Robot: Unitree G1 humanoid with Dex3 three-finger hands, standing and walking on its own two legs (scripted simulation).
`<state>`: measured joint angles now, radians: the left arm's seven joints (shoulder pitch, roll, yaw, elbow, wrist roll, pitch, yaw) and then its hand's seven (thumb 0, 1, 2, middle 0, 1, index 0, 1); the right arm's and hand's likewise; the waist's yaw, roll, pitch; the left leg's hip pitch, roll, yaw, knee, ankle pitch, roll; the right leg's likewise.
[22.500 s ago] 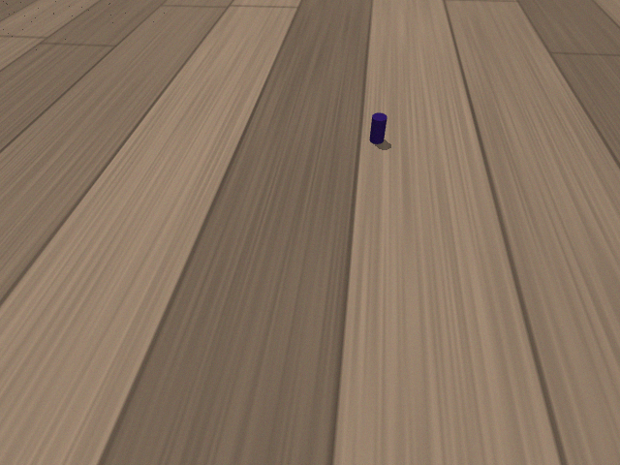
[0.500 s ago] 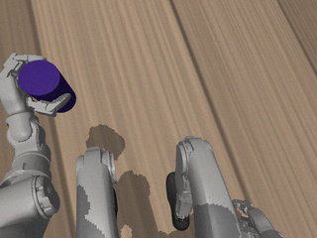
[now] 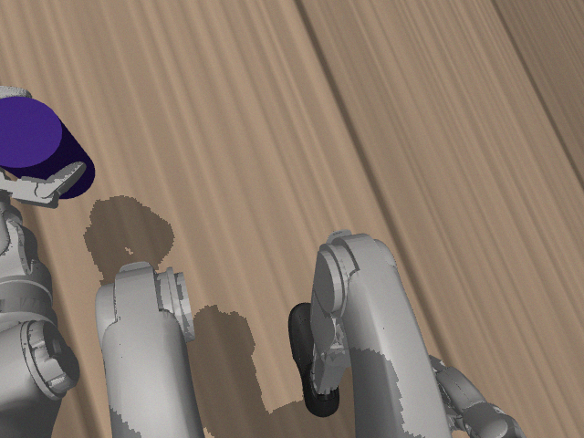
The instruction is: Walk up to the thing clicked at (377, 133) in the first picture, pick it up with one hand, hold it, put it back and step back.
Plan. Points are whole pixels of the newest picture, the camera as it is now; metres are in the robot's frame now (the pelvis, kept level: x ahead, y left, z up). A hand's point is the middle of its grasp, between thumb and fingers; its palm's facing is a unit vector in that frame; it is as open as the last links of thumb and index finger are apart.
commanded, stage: crouch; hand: left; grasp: from the side
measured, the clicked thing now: (45, 155) +0.47 +0.27 -0.11
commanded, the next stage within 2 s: lower in 0.28 s
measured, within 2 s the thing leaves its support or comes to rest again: rests again in 1.52 s
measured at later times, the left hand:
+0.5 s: hand (48, 155) +0.48 +0.27 -0.13, palm faces +0.31 -0.95 -0.02, open 10.8 cm
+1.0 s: hand (66, 166) +0.49 +0.27 -0.18, palm faces +0.31 -0.95 -0.02, open 10.8 cm
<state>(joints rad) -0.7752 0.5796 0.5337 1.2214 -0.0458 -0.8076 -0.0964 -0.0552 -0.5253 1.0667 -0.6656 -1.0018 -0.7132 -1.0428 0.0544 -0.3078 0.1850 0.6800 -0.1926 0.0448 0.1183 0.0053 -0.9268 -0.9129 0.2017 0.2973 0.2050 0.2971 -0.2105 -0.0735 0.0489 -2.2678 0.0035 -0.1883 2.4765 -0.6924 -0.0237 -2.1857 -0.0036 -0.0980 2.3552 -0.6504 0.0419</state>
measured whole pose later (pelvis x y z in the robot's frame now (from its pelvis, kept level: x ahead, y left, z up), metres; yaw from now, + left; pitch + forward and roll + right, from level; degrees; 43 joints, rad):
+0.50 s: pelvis +0.00 +0.00 -0.02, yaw -3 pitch +23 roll -12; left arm -0.77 0.68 0.55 1.28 -0.05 -0.86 -0.06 -0.05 -0.52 1.07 -0.66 -1.00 -0.71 -1.05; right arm 0.01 -0.35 0.28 0.65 -0.24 0.08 0.14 0.00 -0.93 -0.91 0.20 0.30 0.21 0.30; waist -0.26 -0.11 0.15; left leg -2.28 0.00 -0.25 2.56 -0.70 -0.02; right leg -2.17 0.01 -0.14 2.39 -0.64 0.06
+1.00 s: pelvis +0.00 +0.01 -0.02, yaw -6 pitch +19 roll -16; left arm -0.79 0.84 0.55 1.43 -0.03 -0.97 0.00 -0.05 -0.52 1.07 -0.66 -1.00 -0.71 -1.04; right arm -0.08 -0.37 0.43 0.59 -0.32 0.08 0.14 0.00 -0.93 -0.91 0.20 0.30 0.21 0.30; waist -0.30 -0.21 0.26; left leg -2.25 0.00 -0.32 2.62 -0.73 -0.01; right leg -2.12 0.04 -0.19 2.39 -0.64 0.07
